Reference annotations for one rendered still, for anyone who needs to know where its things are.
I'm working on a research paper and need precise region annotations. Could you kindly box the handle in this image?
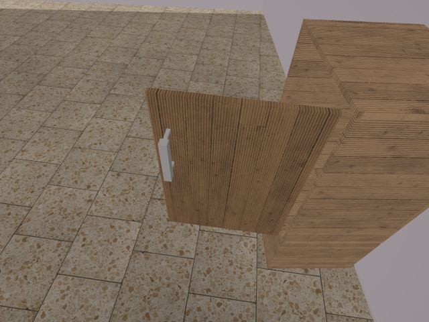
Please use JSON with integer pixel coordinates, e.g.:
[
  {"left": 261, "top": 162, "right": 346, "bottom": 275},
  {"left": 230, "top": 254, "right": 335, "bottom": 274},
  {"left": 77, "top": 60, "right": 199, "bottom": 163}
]
[{"left": 158, "top": 128, "right": 174, "bottom": 182}]

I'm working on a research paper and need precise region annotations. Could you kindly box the cupboard door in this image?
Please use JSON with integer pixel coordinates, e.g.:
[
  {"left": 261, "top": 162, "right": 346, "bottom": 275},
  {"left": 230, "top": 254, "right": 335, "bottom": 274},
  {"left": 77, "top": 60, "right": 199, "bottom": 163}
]
[{"left": 145, "top": 87, "right": 342, "bottom": 235}]

